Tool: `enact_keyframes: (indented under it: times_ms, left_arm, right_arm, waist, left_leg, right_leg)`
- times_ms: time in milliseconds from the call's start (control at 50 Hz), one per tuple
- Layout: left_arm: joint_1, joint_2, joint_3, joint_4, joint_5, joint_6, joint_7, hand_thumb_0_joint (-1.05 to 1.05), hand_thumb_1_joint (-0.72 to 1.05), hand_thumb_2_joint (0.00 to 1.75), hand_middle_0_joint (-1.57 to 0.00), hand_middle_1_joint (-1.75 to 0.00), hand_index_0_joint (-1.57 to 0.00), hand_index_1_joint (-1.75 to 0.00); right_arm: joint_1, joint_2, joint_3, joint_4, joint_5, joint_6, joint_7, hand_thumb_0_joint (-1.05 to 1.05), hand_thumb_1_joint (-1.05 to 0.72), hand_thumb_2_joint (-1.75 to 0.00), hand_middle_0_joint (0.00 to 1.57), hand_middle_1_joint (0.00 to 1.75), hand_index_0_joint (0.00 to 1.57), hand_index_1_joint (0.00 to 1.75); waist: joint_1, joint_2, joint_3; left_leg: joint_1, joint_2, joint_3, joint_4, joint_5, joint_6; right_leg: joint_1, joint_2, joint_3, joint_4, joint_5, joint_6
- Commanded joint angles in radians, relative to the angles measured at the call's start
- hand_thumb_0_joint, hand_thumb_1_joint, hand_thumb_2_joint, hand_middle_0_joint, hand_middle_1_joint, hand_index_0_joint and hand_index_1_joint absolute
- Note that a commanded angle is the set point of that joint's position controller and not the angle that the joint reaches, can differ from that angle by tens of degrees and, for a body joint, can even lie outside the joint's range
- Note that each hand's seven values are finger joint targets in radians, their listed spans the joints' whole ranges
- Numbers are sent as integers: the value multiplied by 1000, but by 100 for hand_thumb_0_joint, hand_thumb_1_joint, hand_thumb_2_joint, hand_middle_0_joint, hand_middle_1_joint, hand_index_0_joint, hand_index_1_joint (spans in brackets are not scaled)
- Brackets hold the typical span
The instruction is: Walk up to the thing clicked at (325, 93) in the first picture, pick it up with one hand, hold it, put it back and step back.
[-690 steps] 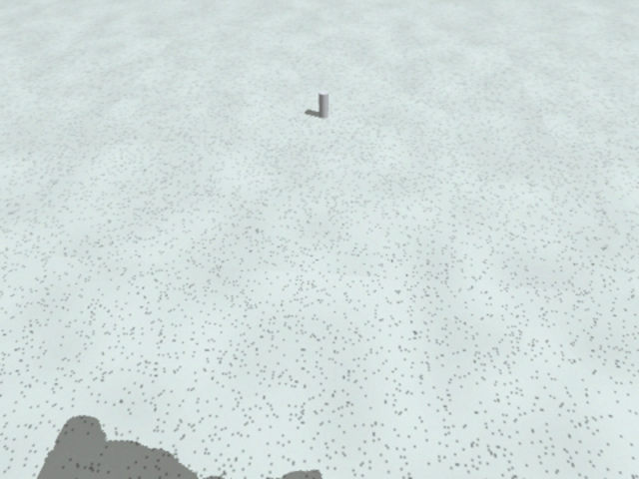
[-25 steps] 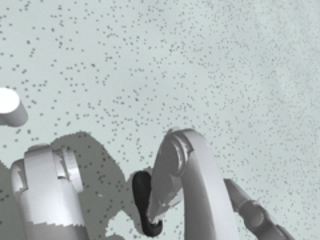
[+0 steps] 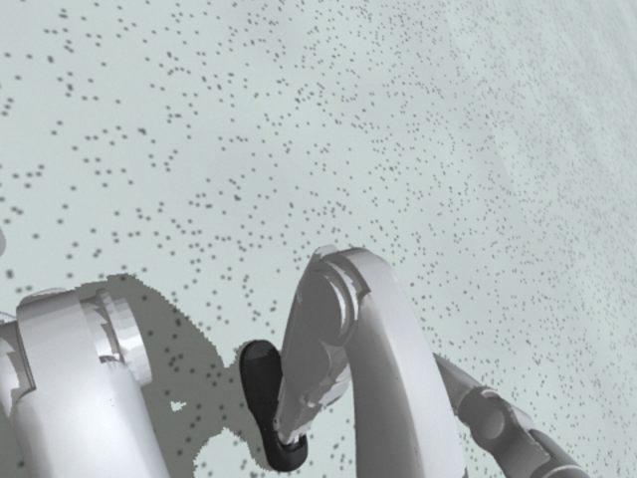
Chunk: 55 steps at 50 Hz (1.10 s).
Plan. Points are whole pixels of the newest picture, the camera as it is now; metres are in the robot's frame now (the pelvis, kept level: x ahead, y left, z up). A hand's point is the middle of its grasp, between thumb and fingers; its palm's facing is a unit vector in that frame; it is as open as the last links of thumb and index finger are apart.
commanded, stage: close in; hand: left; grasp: from the side
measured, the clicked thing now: out of the picture +0.43 +0.29 -0.21
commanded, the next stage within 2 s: rest palm in 0.02 s
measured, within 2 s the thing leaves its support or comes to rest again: leaves its support in 1.34 s
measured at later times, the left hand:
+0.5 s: hand out of the picture +0.40 +0.27 -0.18, palm faces +0.22 -0.97 +0.02, open 13.7 cm
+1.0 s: hand out of the picture +0.41 +0.28 -0.18, palm faces +0.25 -0.97 +0.00, open 7.9 cm
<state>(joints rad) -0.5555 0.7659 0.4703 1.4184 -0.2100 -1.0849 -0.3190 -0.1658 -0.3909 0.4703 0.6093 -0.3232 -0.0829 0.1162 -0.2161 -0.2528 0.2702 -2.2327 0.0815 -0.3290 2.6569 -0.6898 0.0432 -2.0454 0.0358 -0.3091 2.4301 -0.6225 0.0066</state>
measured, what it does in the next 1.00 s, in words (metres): stands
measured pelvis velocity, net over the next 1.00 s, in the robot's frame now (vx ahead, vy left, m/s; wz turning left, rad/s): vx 0.00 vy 0.00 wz -0.03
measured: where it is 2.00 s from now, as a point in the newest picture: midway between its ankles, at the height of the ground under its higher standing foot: (207, 461)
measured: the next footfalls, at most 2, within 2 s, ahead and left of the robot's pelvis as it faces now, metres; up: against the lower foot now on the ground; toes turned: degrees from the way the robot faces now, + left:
none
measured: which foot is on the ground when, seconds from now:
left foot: down 0.00-1.00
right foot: down 0.00-1.00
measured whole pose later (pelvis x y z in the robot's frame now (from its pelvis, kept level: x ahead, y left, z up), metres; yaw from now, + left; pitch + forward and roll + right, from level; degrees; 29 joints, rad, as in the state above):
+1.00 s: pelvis +0.00 +0.00 +0.00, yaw -2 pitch +11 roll -18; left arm -0.61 0.83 0.43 1.45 -0.17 -1.14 -0.15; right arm -0.20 -0.38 0.54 0.57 -0.36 -0.03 0.12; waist -0.23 -0.28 0.32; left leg -2.22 0.08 -0.38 2.67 -0.72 0.04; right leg -2.03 0.06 -0.34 2.41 -0.63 0.02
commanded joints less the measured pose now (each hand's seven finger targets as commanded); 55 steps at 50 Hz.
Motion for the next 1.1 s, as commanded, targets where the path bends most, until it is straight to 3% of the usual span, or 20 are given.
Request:
enact_keyframes:
  times_ms: [0,80,120,160,200,320,400,520,560,780,840,920,960,1080]
  left_arm:
    - [-213,178,16,-117,-5,-94,52,0,-53,4,-7,-5,-7,-4]
    - [-168,200,29,-87,32,-114,87,0,-43,7,-5,-4,-5,-4]
    - [-159,195,26,-85,36,-121,95,0,-35,11,-11,-5,-10,-5]
    - [-156,188,21,-91,32,-125,100,0,-34,11,-11,-4,-9,-5]
    - [-155,189,23,-96,24,-130,108,0,-23,19,-23,-16,-22,-17]
    - [-202,174,-23,-133,19,-142,110,0,-5,30,-33,-26,-32,-27]
    - [-205,168,-18,-119,9,-139,125,0,1,37,-39,-32,-37,-32]
    - [-196,187,-21,-96,30,-133,141,0,16,51,-52,-45,-50,-46]
    - [-177,195,-15,-98,32,-126,140,0,22,58,-56,-50,-54,-51]
    - [-223,177,-28,-112,22,-108,152,0,49,83,-80,-77,-79,-77]
    - [-239,197,-24,-110,29,-112,162,0,48,92,-91,-89,-90,-89]
    - [-252,180,-48,-105,46,-114,163,0,53,101,-101,-100,-100,-100]
    - [-259,185,-56,-103,47,-113,168,0,52,106,-105,-105,-104,-105]
    - [-253,182,-47,-105,32,-107,168,0,52,124,-120,-124,-118,-127]
  right_arm:
    - [2,-340,-103,-37,-5,9,-20,0,-92,-90,20,30,20,30]
    - [-10,-342,-93,-45,-19,23,-18,0,-91,-90,20,30,20,30]
    - [-13,-340,-86,-48,-25,29,-17,0,-90,-90,20,30,20,30]
    - [-27,-342,-81,-52,-28,32,-18,0,-90,-90,20,30,20,30]
    - [-22,-348,-75,-53,-31,34,-16,0,-90,-90,20,30,20,30]
    - [-17,-356,-72,-36,-32,32,-17,0,-90,-90,20,30,20,30]
    - [-7,-346,-64,-33,-35,34,-17,0,-90,-90,20,30,20,30]
    - [-13,-345,-54,-41,-38,48,-15,0,-89,-90,20,30,20,30]
    - [-19,-341,-53,-47,-38,50,-15,0,-89,-90,20,30,20,30]
    - [-15,-344,-58,-51,-31,55,-16,0,-88,-90,20,30,20,30]
    - [-9,-343,-53,-50,-32,57,-15,0,-88,-90,20,30,20,30]
    - [-8,-351,-57,-45,-37,64,-15,0,-88,-89,20,30,20,30]
    - [-13,-346,-53,-48,-36,65,-16,0,-87,-89,20,30,20,30]
    - [-2,-349,-52,-44,-36,68,-15,0,-90,-90,20,30,20,30]
  waist:
    - [-94,468,-501]
    - [-76,508,-481]
    - [-84,517,-488]
    - [-86,520,-485]
    - [-92,519,-495]
    - [-132,520,-512]
    - [-128,488,-529]
    - [-120,511,-486]
    - [-105,510,-488]
    - [-132,481,-480]
    - [-132,481,-483]
    - [-148,513,-473]
    - [-144,498,-469]
    - [-138,504,-498]
  left_leg:
    - [365,16,44,-328,21,-56]
    - [389,25,33,-345,46,-68]
    - [398,24,36,-336,69,-69]
    - [398,25,38,-331,74,-69]
    - [403,24,33,-327,85,-68]
    - [411,22,21,-313,75,-65]
    - [406,20,28,-293,105,-60]
    - [394,23,17,-312,96,-67]
    - [387,23,25,-309,93,-64]
    - [375,26,15,-312,46,-57]
    - [373,26,11,-313,54,-58]
    - [420,36,-14,-335,71,-71]
    - [398,31,2,-321,74,-64]
    - [424,32,2,-317,101,-66]
  right_leg:
    - [202,57,-40,-191,96,-20]
    - [196,58,-46,-173,110,-25]
    - [216,60,-45,-174,131,-23]
    - [217,62,-45,-176,138,-23]
    - [231,65,-49,-178,153,-21]
    - [233,66,-57,-178,162,-16]
    - [261,71,-54,-188,187,-12]
    - [248,72,-61,-183,172,-16]
    - [253,74,-56,-187,169,-18]
    - [237,77,-59,-199,145,-14]
    - [236,77,-62,-199,147,-15]
    - [207,73,-72,-182,157,-17]
    - [222,75,-63,-192,163,-17]
    - [234,77,-62,-195,181,-16]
